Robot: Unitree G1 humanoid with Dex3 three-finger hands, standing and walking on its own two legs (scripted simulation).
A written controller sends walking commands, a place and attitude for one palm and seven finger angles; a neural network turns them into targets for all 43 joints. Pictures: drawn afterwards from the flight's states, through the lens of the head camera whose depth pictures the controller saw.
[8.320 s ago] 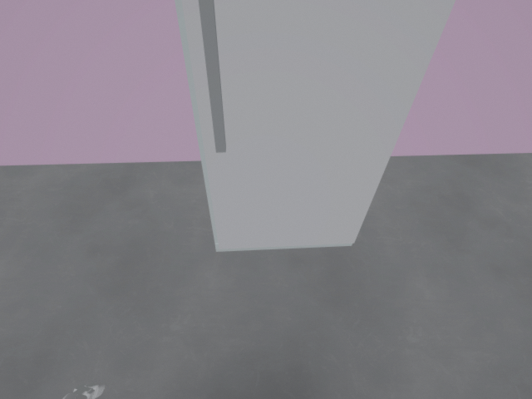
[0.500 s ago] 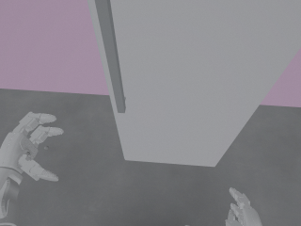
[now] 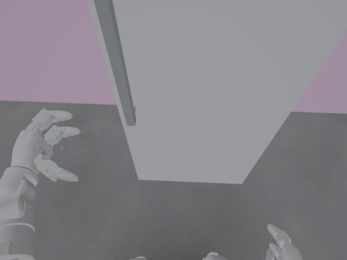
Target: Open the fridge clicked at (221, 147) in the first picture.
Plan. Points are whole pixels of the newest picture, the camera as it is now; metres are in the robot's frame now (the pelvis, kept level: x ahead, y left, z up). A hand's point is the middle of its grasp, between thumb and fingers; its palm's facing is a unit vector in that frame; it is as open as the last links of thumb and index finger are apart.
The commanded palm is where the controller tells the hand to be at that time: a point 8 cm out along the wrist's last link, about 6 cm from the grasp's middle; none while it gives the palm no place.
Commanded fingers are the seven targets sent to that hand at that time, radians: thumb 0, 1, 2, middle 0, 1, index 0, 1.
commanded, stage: move the hooked fingers beside the handle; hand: left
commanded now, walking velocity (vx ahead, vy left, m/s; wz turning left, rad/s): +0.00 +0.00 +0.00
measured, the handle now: (118, 51) +0.54 +0.16 +0.18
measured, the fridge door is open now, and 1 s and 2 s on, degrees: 0 0 0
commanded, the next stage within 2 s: feel for the door with the fingertips in 1.94 s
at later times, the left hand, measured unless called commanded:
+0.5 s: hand (81, 123) +0.41 +0.24 +0.08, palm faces -0.01 -1.00 +0.00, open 14.0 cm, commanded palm +0.38 +0.30 +0.08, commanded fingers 0.00 -0.50 0.30 -0.30 -1.20 -0.30 -1.20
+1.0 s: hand (93, 107) +0.46 +0.23 +0.08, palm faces -0.03 -1.00 +0.01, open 14.0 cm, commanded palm +0.44 +0.28 +0.07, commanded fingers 0.00 -0.50 0.30 -0.30 -1.20 -0.30 -1.20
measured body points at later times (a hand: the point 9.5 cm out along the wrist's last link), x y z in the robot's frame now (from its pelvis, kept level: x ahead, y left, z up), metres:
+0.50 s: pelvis +0.00 +0.00 +0.00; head +0.08 +0.00 +0.44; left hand +0.40 +0.30 +0.08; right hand +0.09 -0.27 -0.11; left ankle +0.00 +0.12 -0.70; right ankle +0.05 -0.12 -0.70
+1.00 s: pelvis +0.00 +0.01 -0.01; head +0.10 +0.02 +0.43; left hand +0.45 +0.28 +0.08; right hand +0.05 -0.26 -0.12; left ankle +0.00 +0.12 -0.70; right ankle +0.05 -0.12 -0.70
